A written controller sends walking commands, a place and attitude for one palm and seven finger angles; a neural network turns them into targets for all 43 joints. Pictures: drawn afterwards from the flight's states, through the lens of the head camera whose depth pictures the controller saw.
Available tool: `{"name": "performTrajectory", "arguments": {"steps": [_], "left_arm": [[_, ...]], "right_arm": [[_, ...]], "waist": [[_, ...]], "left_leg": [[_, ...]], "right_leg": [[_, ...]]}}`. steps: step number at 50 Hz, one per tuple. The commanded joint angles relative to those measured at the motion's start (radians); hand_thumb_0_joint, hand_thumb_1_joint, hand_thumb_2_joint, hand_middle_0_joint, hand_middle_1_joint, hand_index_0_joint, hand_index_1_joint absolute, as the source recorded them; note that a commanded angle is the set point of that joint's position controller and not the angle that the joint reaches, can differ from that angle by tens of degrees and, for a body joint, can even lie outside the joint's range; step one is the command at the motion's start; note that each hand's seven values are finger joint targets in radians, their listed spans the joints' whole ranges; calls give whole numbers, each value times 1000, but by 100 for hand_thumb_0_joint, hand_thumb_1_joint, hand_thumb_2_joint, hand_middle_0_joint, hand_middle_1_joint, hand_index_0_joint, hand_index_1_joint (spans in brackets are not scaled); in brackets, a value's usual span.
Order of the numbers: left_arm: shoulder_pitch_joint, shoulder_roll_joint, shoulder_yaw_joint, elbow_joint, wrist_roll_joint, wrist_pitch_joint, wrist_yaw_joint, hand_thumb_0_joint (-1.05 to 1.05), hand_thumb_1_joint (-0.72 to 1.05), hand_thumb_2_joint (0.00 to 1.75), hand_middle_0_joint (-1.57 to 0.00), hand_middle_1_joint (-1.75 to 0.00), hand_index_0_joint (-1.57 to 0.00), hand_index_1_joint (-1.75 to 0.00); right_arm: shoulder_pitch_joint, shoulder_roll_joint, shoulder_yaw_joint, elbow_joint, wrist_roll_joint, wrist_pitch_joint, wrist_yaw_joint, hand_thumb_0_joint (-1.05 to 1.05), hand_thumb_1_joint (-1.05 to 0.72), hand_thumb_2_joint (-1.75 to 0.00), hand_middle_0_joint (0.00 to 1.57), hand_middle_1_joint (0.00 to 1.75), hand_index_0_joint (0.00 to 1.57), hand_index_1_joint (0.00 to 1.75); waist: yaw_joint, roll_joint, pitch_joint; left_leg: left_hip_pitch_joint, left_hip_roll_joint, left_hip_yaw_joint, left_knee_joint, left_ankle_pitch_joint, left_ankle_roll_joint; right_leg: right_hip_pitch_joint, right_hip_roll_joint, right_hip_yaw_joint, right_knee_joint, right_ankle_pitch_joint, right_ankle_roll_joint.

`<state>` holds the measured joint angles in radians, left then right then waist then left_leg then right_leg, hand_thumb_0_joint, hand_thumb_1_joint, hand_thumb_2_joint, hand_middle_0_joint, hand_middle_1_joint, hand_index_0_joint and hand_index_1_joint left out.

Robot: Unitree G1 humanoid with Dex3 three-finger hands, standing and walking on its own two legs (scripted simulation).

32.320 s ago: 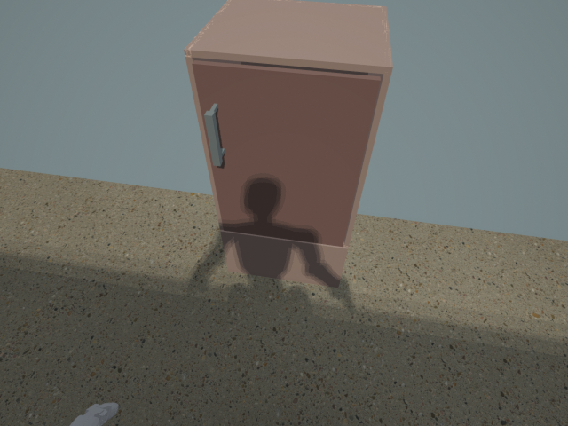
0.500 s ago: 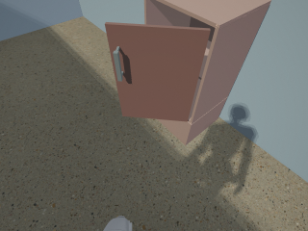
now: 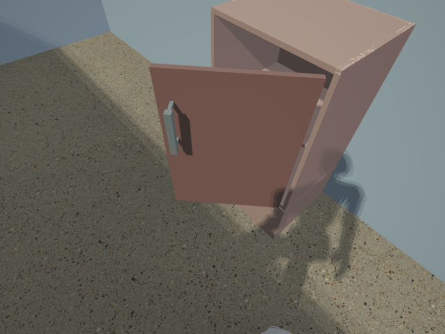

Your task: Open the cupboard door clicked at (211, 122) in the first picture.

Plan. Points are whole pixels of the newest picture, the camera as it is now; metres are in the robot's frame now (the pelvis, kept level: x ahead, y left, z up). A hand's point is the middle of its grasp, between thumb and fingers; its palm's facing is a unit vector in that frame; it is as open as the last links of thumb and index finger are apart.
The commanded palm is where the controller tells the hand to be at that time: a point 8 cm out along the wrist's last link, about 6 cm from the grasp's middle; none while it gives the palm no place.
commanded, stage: come to a stop and stand still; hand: left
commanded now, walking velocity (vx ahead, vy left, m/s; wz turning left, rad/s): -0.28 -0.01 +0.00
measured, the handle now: (172, 128) +0.62 +0.18 -0.05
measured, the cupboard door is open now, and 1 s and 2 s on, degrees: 44 44 44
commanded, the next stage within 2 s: none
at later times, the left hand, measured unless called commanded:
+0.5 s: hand out of the picture +0.10 +0.18 -0.18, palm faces +0.06 -0.97 -0.22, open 7.3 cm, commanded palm none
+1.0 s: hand out of the picture -0.03 +0.15 -0.17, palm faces +0.01 -0.97 -0.24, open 7.4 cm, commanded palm none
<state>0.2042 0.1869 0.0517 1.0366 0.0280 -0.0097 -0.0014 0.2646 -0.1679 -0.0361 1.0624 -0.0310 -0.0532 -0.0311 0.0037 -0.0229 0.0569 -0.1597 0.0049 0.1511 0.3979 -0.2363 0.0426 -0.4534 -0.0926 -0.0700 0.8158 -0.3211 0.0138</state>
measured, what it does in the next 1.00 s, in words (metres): steps on the spot: right foot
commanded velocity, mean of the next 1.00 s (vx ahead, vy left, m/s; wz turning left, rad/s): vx -0.08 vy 0.03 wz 0.00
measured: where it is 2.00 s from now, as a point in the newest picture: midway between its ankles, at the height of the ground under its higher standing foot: outside the picture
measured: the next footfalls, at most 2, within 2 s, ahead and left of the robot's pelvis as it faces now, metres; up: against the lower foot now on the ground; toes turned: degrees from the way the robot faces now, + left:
right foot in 0.08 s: +0.04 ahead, -0.13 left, +0.00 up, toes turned -1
left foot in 1.82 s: -0.08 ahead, +0.08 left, +0.00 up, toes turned +1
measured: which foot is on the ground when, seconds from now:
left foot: down 0.00-1.00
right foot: up 0.00-0.06, down 0.08-1.00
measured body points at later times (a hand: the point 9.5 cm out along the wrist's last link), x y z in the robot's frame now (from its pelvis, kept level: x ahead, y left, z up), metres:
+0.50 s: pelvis +0.03 -0.01 -0.01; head +0.05 +0.00 +0.44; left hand +0.09 +0.23 -0.17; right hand +0.06 -0.24 -0.16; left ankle +0.02 +0.10 -0.74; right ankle +0.01 -0.12 -0.72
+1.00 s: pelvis -0.05 -0.02 -0.01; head -0.06 -0.05 +0.44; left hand -0.03 +0.21 -0.15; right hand -0.02 -0.26 -0.18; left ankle +0.03 +0.10 -0.74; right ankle +0.00 -0.13 -0.74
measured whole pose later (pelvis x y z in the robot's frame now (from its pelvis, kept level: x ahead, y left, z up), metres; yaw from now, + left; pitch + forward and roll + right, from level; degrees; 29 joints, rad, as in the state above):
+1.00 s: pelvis -0.05 -0.02 -0.01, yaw +0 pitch -3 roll +1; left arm 0.32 0.14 -0.01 1.02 0.02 0.02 0.02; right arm 0.30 -0.20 -0.03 0.99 -0.03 0.02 -0.01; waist -0.01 0.05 0.02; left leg -0.31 0.02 0.07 0.53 -0.22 0.01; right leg -0.31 -0.01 -0.01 0.60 -0.29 -0.02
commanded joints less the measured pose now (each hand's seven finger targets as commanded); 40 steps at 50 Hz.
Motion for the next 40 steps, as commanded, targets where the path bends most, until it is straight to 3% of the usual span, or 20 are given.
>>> {"name": "performTrajectory", "arguments": {"steps": [1, 3, 5, 6, 9, 12, 15, 17, 19, 24, 25, 26, 27, 28, 29, 31, 33, 35, 38, 40], "left_arm": [[55, 13, -5, -34, -4, -11, -7, 0, 90, 90, -20, -30, -20, -30], [127, 56, 0, -5, -6, -24, 6, 0, 90, 90, -20, -30, -20, -30], [142, 169, 1, 15, -16, -34, 22, 0, 90, 90, -20, -30, -20, -30], [103, 177, -7, 2, -16, -26, 23, 0, 90, 90, -20, -30, -20, -30], [39, 156, 0, -10, -19, -15, 46, 0, 90, 90, -20, -30, -20, -30], [32, 169, 15, -14, -18, 0, 55, 0, 90, 90, -20, -30, -20, -30], [-4, 165, 24, -30, -22, 15, 55, 0, 90, 90, -20, -30, -20, -30], [-32, 119, 18, -63, -22, 31, 49, 0, 90, 90, -20, -30, -20, -30], [-54, 66, 9, -73, -16, 54, 46, 0, 90, 90, -20, -30, -20, -30], [1, 43, 6, -62, -11, 54, 35, 0, 90, 90, -20, -30, -20, -30], [133, 82, -17, -8, -27, 14, 68, 0, 90, 90, -20, -30, -20, -30], [121, 153, 6, -70, -11, -11, 65, 0, 90, 90, -20, -30, -20, -30], [115, 170, 18, -68, -9, -26, 64, 0, 90, 90, -20, -30, -20, -30], [119, 187, 8, -62, -5, -37, 68, 0, 90, 90, -20, -30, -20, -30], [107, 178, -3, -81, 2, -37, 62, 0, 90, 90, -20, -30, -20, -30], [47, 134, -3, -91, -10, -21, 64, 0, 90, 90, -20, -30, -20, -30], [54, 71, -19, -103, -13, 6, 63, 0, 90, 90, -20, -30, -20, -30], [88, 64, -28, -82, -14, 15, 55, 0, 90, 90, -20, -30, -20, -30], [108, 86, -39, -66, -5, 8, 42, 0, 90, 90, -20, -30, -20, -30], [93, 112, -33, -77, -3, 3, 38, 0, 90, 90, -20, -30, -20, -30]], "right_arm": [[48, -125, -15, -19, 2, 4, -1, 0, -90, -90, 20, 30, 20, 30], [42, -91, -4, -11, 14, 9, -3, 0, -90, -90, 20, 30, 20, 30], [99, -54, 7, -9, 27, 25, 4, 0, -90, -90, 20, 30, 20, 30], [125, -53, 4, 8, 30, 37, 4, 0, -90, -90, 20, 30, 20, 30], [134, -53, -3, 34, 33, 66, -4, 0, -90, -90, 20, 30, 20, 30], [110, -58, -10, 30, 32, 77, -5, 0, -90, -90, 20, 30, 20, 30], [121, -63, -19, 29, 25, 81, -4, 0, -90, -90, 20, 30, 20, 30], [93, -109, -31, 3, 15, 85, -5, 0, -90, -90, 20, 30, 20, 30], [40, -122, -31, -25, 8, 83, -8, 0, -90, -90, 20, 30, 20, 30], [-36, -123, -25, -67, 0, 67, -15, 0, -90, -90, 20, 30, 20, 30], [-143, -197, -40, -118, 31, 46, -5, 0, -90, -90, 20, 30, 20, 30], [-70, -90, -30, -173, 25, 46, 19, 0, -90, -90, 20, 30, 20, 30], [-52, -65, -24, -185, 21, 43, 20, 0, -90, -90, 20, 30, 20, 30], [-18, -41, -15, -185, 27, 40, 19, 0, -90, -90, 20, 30, 20, 30], [17, -36, -15, -193, 27, 35, 20, 0, -90, -90, 20, 30, 20, 30], [78, -98, -25, -149, 26, 40, 22, 0, -90, -90, 20, 30, 20, 30], [39, -144, -30, -156, 18, 37, 13, 0, -90, -90, 20, 30, 20, 30], [-33, -133, -18, -162, 14, 43, 9, 0, -90, -90, 20, 30, 20, 30], [-65, -111, -12, -176, 18, 57, 21, 0, -90, -90, 20, 30, 20, 30], [-18, -99, -15, -162, 14, 64, 24, 0, -90, -90, 20, 30, 20, 30]], "waist": [[13, 115, -21], [51, 14, -61], [17, -187, -106], [0, -118, -105], [0, -257, -129], [12, -151, -135], [-3, -51, -143], [0, 125, -91], [5, 240, 4], [22, 172, -14], [67, 265, -94], [43, 72, -138], [26, 10, -156], [3, -74, -213], [-9, -27, -218], [-53, -202, -223], [-26, 82, -126], [6, 169, 15], [0, -10, 112], [-26, -63, 93]], "left_leg": [[-57, 244, -159, -82, 250, 108], [-107, 146, -96, 60, 228, 12], [-172, 41, -48, 149, -148, -76], [-103, 38, -70, 174, -247, -77], [-137, 51, -87, 216, -224, -85], [-155, 38, -76, 169, -182, -96], [-46, 60, -76, 72, 126, -88], [4, 182, -176, 36, 431, -25], [-133, 269, -246, -88, 420, 75], [-73, 258, -227, -53, 399, 125], [38, 246, -174, 267, 737, 53], [-119, 137, -114, 337, 377, 2], [-204, 60, -73, 385, 3, -28], [-264, 22, -112, 368, -240, -37], [-195, 1, -109, 191, -194, -40], [2, 71, -139, 125, 200, -8], [46, 207, -250, 85, 461, 57], [-107, 212, -259, -1, 292, 87], [-176, 94, -203, -20, -217, 13], [-97, 57, -160, 38, -209, -4]], "right_leg": [[175, 38, -31, -200, 62, 1], [360, 4, 35, -392, 321, -2], [434, -258, 248, -428, 792, -129], [365, -278, 207, -425, 821, -164], [428, -230, 157, -358, 1061, -173], [464, -234, 162, -306, 1111, -175], [362, -187, 125, -269, 872, -126], [204, -60, 29, -234, 438, -46], [194, 44, -8, -82, -66, -10], [145, 53, 46, -47, -158, -15], [91, -21, 135, -264, 9, -27], [238, -72, 240, -336, 369, -55], [337, -181, 358, -305, 777, -123], [451, -219, 346, -257, 1029, -188], [443, -172, 234, -223, 999, -153], [292, -40, 141, -161, 639, -70], [135, 55, 61, -157, 80, -10], [147, 64, 60, -177, -114, -15], [74, 23, 165, -376, -116, -40], [-16, -9, 218, -452, -262, -57]]}}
